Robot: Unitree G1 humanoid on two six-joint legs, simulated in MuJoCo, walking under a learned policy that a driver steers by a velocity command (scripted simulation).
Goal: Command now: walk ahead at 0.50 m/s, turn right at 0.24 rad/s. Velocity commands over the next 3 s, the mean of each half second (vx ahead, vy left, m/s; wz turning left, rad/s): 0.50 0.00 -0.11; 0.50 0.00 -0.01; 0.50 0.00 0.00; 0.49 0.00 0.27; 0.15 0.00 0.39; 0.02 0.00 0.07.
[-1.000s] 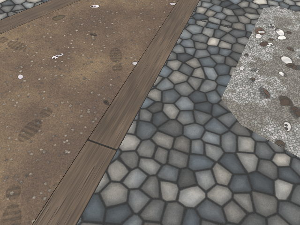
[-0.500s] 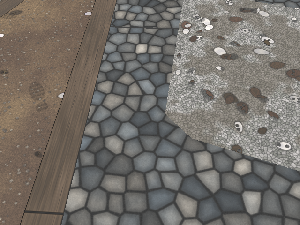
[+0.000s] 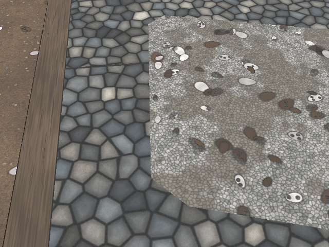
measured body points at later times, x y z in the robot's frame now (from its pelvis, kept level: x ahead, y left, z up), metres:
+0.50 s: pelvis +0.25 -0.05 +0.00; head +0.27 -0.07 +0.45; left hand +0.41 +0.20 -0.10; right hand +0.24 -0.30 -0.15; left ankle +0.14 +0.09 -0.65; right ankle +0.30 -0.12 -0.73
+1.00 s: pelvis +0.52 -0.02 -0.01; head +0.55 -0.01 +0.44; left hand +0.47 +0.23 -0.16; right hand +0.68 -0.27 -0.12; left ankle +0.61 +0.05 -0.73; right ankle +0.33 -0.12 -0.67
